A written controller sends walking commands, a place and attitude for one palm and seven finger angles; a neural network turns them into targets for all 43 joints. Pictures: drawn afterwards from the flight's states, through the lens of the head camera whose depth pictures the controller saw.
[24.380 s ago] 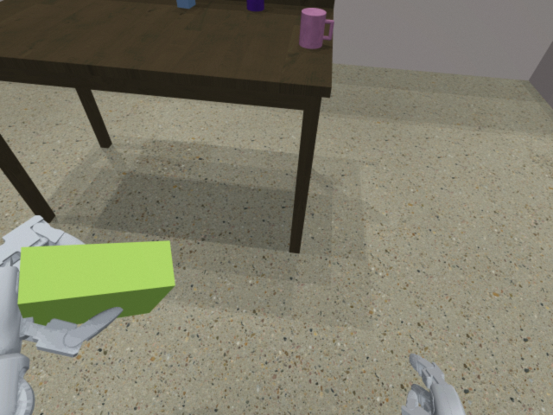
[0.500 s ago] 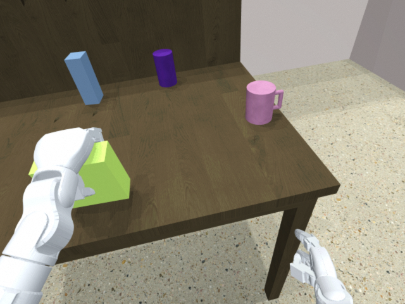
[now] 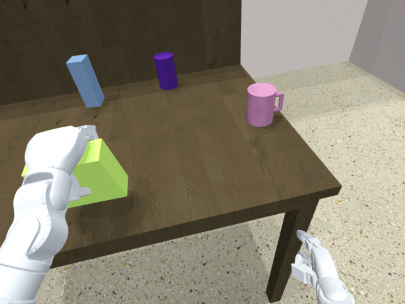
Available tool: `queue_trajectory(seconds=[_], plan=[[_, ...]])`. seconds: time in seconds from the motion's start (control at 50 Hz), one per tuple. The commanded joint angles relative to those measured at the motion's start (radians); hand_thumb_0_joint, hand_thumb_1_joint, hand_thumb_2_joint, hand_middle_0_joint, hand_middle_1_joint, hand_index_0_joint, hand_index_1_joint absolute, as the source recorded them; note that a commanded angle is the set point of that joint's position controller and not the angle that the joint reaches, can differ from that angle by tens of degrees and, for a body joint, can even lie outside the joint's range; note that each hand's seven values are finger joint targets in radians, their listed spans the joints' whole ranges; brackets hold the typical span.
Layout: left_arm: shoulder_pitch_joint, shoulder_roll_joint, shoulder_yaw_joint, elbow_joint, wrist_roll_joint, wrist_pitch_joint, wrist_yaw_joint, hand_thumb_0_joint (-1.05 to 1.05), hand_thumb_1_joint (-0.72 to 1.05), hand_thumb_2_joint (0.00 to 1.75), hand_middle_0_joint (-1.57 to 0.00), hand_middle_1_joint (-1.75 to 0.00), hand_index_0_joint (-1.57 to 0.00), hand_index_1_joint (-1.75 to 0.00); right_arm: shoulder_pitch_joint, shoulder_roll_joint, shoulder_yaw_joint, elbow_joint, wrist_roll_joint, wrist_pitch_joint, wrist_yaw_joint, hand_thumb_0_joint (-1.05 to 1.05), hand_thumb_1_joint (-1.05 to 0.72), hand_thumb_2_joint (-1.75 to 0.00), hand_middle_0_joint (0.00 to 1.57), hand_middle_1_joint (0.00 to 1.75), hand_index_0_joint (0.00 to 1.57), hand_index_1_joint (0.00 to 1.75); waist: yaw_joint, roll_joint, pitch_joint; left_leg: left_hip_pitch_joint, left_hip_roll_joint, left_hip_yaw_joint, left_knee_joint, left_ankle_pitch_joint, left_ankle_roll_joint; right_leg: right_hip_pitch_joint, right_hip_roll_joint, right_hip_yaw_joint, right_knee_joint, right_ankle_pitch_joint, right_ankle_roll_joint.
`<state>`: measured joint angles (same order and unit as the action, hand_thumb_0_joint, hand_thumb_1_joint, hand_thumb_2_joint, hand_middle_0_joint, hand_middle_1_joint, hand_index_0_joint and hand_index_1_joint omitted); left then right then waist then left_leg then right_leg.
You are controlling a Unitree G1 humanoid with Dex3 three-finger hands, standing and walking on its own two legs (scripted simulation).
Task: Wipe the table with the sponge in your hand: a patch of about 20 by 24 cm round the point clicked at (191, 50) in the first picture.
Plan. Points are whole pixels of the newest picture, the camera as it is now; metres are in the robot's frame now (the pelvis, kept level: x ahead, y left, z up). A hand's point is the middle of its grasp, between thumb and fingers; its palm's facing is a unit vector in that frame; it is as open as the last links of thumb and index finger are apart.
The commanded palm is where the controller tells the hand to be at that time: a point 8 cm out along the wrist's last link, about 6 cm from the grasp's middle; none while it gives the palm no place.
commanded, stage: move the sponge above the wiping area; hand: left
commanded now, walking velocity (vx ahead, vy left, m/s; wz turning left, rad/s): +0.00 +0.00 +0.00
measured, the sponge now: (87, 181) +0.27 +0.29 +0.13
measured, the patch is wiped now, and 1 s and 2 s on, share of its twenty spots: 0.00 0.00 0.00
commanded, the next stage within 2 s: lower the sponge onto the table in 1.22 s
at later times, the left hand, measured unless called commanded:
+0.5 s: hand (74, 167) +0.27 +0.29 +0.18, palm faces +0.12 -0.03 -0.99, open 9.4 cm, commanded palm +0.22 +0.28 +0.25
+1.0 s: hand (75, 175) +0.25 +0.28 +0.17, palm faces +0.10 -0.04 -0.99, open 9.4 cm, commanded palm +0.21 +0.27 +0.26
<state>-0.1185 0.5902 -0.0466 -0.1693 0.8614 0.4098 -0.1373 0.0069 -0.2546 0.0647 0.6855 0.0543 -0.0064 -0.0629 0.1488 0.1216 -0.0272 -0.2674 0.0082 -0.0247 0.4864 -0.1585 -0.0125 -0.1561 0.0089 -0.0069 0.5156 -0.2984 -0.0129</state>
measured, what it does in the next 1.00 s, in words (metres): stands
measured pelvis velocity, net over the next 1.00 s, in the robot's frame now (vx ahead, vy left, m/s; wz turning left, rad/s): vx -0.01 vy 0.00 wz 0.01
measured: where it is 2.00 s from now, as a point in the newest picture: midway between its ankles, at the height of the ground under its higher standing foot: outside the picture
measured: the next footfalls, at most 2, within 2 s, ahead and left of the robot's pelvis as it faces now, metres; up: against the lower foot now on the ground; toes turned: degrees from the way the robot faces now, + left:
none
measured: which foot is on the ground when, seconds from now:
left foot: down 0.00-1.00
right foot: down 0.00-1.00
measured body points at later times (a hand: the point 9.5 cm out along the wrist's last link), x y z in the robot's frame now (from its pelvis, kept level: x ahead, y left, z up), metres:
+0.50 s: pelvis -0.01 +0.00 +0.00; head -0.04 -0.05 +0.44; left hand +0.25 +0.29 +0.23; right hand +0.26 -0.18 -0.07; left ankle +0.07 +0.13 -0.74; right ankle -0.01 -0.11 -0.74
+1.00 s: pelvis -0.01 +0.00 +0.00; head -0.03 -0.05 +0.44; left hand +0.24 +0.28 +0.22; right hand +0.26 -0.18 -0.07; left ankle +0.07 +0.13 -0.74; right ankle -0.01 -0.11 -0.74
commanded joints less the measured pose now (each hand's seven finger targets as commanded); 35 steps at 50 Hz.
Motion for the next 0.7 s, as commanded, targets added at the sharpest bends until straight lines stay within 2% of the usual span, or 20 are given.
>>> queue_trajectory(seconds=[0.0, 0.02, 0.08, 0.1, 0.12, 0.18, 0.2, 0.24, 0.3, 0.34, 0.38, 0.4, 0.46, 0.5, 0.52, 0.58, 0.6, 0.62, 0.64, 0.68], plan=[[-0.315, 0.258, 0.162, -0.177, 0.037, 0.025, 0.021, 0.00, 0.10, 1.30, -1.20, -1.60, -1.20, -1.60, -0.289, -0.071, -0.020, -0.214, 0.010, -0.066, -0.007, 0.00, -0.90, -0.90, 0.20, 0.30, 0.20, 0.30, 0.004, -0.053, -0.180, 0.152, -0.030, 0.004, -0.044, 0.042, 0.025, -0.082, 0.014, 0.024, -0.122, 0.093, -0.043], [-0.349, 0.213, 0.106, -0.183, 0.042, 0.023, 0.015, 0.00, 0.10, 1.30, -1.20, -1.60, -1.20, -1.60, -0.282, -0.064, -0.016, -0.213, 0.006, -0.068, -0.008, 0.00, -0.90, -0.90, 0.20, 0.30, 0.20, 0.30, -0.003, -0.029, -0.191, 0.156, -0.030, 0.013, -0.045, 0.031, 0.026, -0.091, 0.004, -0.001, -0.118, 0.081, -0.037], [-0.374, 0.240, 0.105, -0.174, 0.062, 0.013, 0.006, 0.00, 0.10, 1.30, -1.20, -1.60, -1.20, -1.60, -0.263, -0.070, -0.021, -0.202, 0.003, -0.072, -0.011, 0.00, -0.90, -0.90, 0.20, 0.30, 0.20, 0.30, -0.003, -0.025, -0.202, 0.161, -0.034, 0.002, -0.048, 0.029, 0.028, -0.091, 0.006, 0.000, -0.115, 0.081, -0.038], [-0.382, 0.267, 0.137, -0.197, 0.060, 0.011, 0.005, 0.00, 0.10, 1.30, -1.20, -1.60, -1.20, -1.60, -0.285, -0.067, -0.020, -0.215, 0.007, -0.080, -0.014, 0.00, -0.90, -0.90, 0.20, 0.30, 0.20, 0.30, 0.001, -0.030, -0.200, 0.161, -0.036, -0.006, -0.045, 0.015, 0.028, -0.085, 0.016, 0.027, -0.114, 0.069, -0.047], [-0.412, 0.257, 0.120, -0.188, 0.064, 0.005, 0.007, 0.00, 0.10, 1.30, -1.20, -1.60, -1.20, -1.60, -0.271, -0.066, -0.017, -0.207, 0.001, -0.082, -0.016, 0.00, -0.90, -0.90, 0.20, 0.30, 0.20, 0.30, -0.002, -0.029, -0.217, 0.164, -0.036, 0.003, -0.041, 0.027, 0.029, -0.085, 0.007, 0.005, -0.112, 0.075, -0.043], [-0.393, 0.297, 0.173, -0.185, 0.057, -0.016, 0.021, 0.00, 0.10, 1.30, -1.20, -1.60, -1.20, -1.60, -0.253, -0.069, -0.023, -0.198, -0.005, -0.082, -0.016, 0.00, -0.90, -0.90, 0.20, 0.30, 0.20, 0.30, 0.011, -0.032, -0.237, 0.177, -0.035, 0.002, -0.035, 0.070, 0.028, -0.070, 0.005, 0.007, -0.116, 0.105, -0.042], [-0.395, 0.345, 0.226, -0.180, 0.055, -0.012, 0.027, 0.00, 0.10, 1.30, -1.20, -1.60, -1.20, -1.60, -0.275, -0.073, -0.023, -0.200, -0.002, -0.086, -0.018, 0.00, -0.90, -0.90, 0.20, 0.30, 0.20, 0.30, 0.017, -0.031, -0.234, 0.175, -0.035, -0.005, -0.034, 0.060, 0.025, -0.062, 0.014, 0.044, -0.116, 0.103, -0.054], [-0.419, 0.282, 0.172, -0.150, 0.050, -0.009, 0.032, 0.00, 0.10, 1.30, -1.20, -1.60, -1.20, -1.60, -0.265, -0.063, -0.017, -0.190, 0.000, -0.081, -0.013, 0.00, -0.90, -0.90, 0.20, 0.30, 0.20, 0.30, 0.006, -0.032, -0.208, 0.165, -0.033, 0.007, -0.041, 0.058, 0.020, -0.082, 0.006, 0.010, -0.123, 0.086, -0.042], [-0.390, 0.296, 0.191, -0.116, 0.041, 0.013, 0.029, 0.00, 0.10, 1.30, -1.20, -1.60, -1.20, -1.60, -0.281, -0.070, -0.019, -0.192, 0.006, -0.079, -0.013, 0.00, -0.90, -0.90, 0.20, 0.30, 0.20, 0.30, 0.011, -0.020, -0.184, 0.147, -0.033, 0.001, -0.049, 0.014, 0.018, -0.083, 0.013, 0.032, -0.125, 0.063, -0.049], [-0.399, 0.228, 0.118, -0.095, 0.040, 0.021, 0.013, 0.00, 0.10, 1.30, -1.20, -1.60, -1.20, -1.60, -0.266, -0.066, -0.018, -0.191, 0.006, -0.079, -0.012, 0.00, -0.90, -0.90, 0.20, 0.30, 0.20, 0.30, -0.001, -0.058, -0.182, 0.143, -0.032, 0.009, -0.047, 0.008, 0.021, -0.097, 0.001, 0.004, -0.128, 0.059, -0.035], [-0.392, 0.227, 0.105, -0.120, 0.049, 0.020, 0.000, 0.00, 0.10, 1.30, -1.20, -1.60, -1.20, -1.60, -0.266, -0.068, -0.020, -0.196, 0.006, -0.075, -0.011, 0.00, -0.90, -0.90, 0.20, 0.30, 0.20, 0.30, 0.003, -0.025, -0.203, 0.148, -0.035, 0.006, -0.048, 0.015, 0.023, -0.087, 0.003, -0.001, -0.117, 0.075, -0.037], [-0.387, 0.235, 0.114, -0.139, 0.049, 0.023, -0.008, 0.00, 0.10, 1.30, -1.20, -1.60, -1.20, -1.60, -0.288, -0.063, -0.017, -0.213, 0.013, -0.082, -0.013, 0.00, -0.90, -0.90, 0.20, 0.30, 0.20, 0.30, 0.001, -0.031, -0.196, 0.149, -0.034, -0.002, -0.047, -0.001, 0.024, -0.088, 0.011, 0.020, -0.114, 0.064, -0.045], [-0.396, 0.227, 0.092, -0.138, 0.058, 0.014, -0.020, 0.00, 0.10, 1.30, -1.20, -1.60, -1.20, -1.60, -0.261, -0.069, -0.018, -0.204, 0.003, -0.081, -0.013, 0.00, -0.90, -0.90, 0.20, 0.30, 0.20, 0.30, -0.004, -0.049, -0.195, 0.151, -0.035, 0.002, -0.043, 0.014, 0.029, -0.099, 0.005, -0.003, -0.117, 0.074, -0.037], [-0.436, 0.279, 0.141, -0.167, 0.065, 0.002, -0.013, 0.00, 0.10, 1.30, -1.20, -1.60, -1.20, -1.60, -0.275, -0.066, -0.017, -0.210, 0.007, -0.087, -0.017, 0.00, -0.90, -0.90, 0.20, 0.30, 0.20, 0.30, 0.001, -0.043, -0.207, 0.157, -0.037, -0.006, -0.039, 0.006, 0.027, -0.091, 0.016, 0.027, -0.113, 0.064, -0.048], [-0.449, 0.259, 0.122, -0.174, 0.062, -0.005, -0.008, 0.00, 0.10, 1.30, -1.20, -1.60, -1.20, -1.60, -0.265, -0.063, -0.015, -0.211, 0.000, -0.090, -0.018, 0.00, -0.90, -0.90, 0.20, 0.30, 0.20, 0.30, 0.002, -0.047, -0.225, 0.159, -0.037, 0.001, -0.038, 0.020, 0.028, -0.086, 0.007, 0.004, -0.112, 0.070, -0.043], [-0.436, 0.302, 0.182, -0.185, 0.059, -0.018, 0.020, 0.00, 0.10, 1.30, -1.20, -1.60, -1.20, -1.60, -0.254, -0.067, -0.022, -0.198, -0.003, -0.086, -0.014, 0.00, -0.90, -0.90, 0.20, 0.30, 0.20, 0.30, 0.017, -0.026, -0.253, 0.177, -0.034, 0.002, -0.034, 0.076, 0.025, -0.064, 0.006, 0.008, -0.109, 0.114, -0.046], [-0.422, 0.345, 0.229, -0.186, 0.055, -0.010, 0.029, 0.00, 0.10, 1.30, -1.20, -1.60, -1.20, -1.60, -0.276, -0.070, -0.021, -0.201, -0.001, -0.088, -0.014, 0.00, -0.90, -0.90, 0.20, 0.30, 0.20, 0.30, 0.025, -0.006, -0.242, 0.170, -0.036, -0.006, -0.036, 0.060, 0.022, -0.058, 0.016, 0.042, -0.109, 0.097, -0.056], [-0.436, 0.294, 0.186, -0.166, 0.051, -0.003, 0.033, 0.00, 0.10, 1.30, -1.20, -1.60, -1.20, -1.60, -0.270, -0.064, -0.016, -0.199, -0.004, -0.085, -0.011, 0.00, -0.90, -0.90, 0.20, 0.30, 0.20, 0.30, 0.018, -0.010, -0.236, 0.157, -0.033, 0.007, -0.037, 0.070, 0.020, -0.057, 0.006, 0.012, -0.106, 0.109, -0.051], [-0.410, 0.299, 0.202, -0.145, 0.046, 0.003, 0.037, 0.00, 0.10, 1.30, -1.20, -1.60, -1.20, -1.60, -0.259, -0.066, -0.020, -0.191, -0.003, -0.082, -0.007, 0.00, -0.90, -0.90, 0.20, 0.30, 0.20, 0.30, 0.021, -0.040, -0.231, 0.155, -0.032, 0.005, -0.039, 0.076, 0.018, -0.059, 0.005, 0.011, -0.110, 0.109, -0.045], [-0.383, 0.283, 0.188, -0.139, 0.040, 0.022, 0.032, 0.00, 0.10, 1.30, -1.20, -1.60, -1.20, -1.60, -0.260, -0.070, -0.022, -0.191, -0.001, -0.071, -0.005, 0.00, -0.90, -0.90, 0.20, 0.30, 0.20, 0.30, 0.019, -0.032, -0.223, 0.156, -0.029, 0.015, -0.036, 0.085, 0.021, -0.063, 0.001, 0.007, -0.114, 0.130, -0.041]])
